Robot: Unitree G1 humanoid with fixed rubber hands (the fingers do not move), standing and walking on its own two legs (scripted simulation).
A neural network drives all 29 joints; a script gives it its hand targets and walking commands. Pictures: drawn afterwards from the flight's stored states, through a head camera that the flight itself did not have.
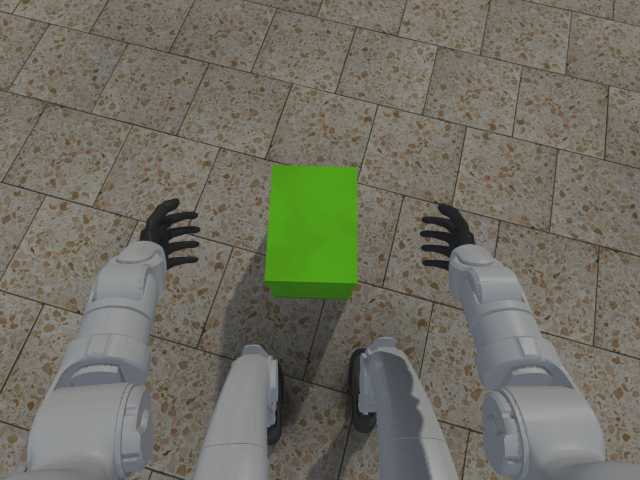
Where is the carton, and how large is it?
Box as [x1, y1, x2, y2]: [264, 165, 357, 299]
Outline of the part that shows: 272,165 264,278 265,282 275,297 347,299 357,283 356,167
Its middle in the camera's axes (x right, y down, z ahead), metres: -0.02 +0.00 +1.01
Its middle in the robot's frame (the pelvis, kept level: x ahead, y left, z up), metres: +0.54 +0.01 -0.55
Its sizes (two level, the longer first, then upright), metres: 0.285 0.206 0.252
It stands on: the floor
